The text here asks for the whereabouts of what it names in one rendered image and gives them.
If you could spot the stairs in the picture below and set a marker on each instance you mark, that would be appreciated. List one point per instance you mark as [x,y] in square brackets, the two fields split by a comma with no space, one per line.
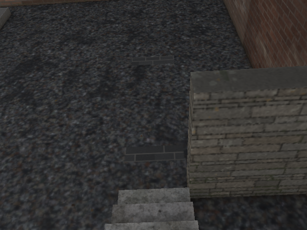
[153,209]

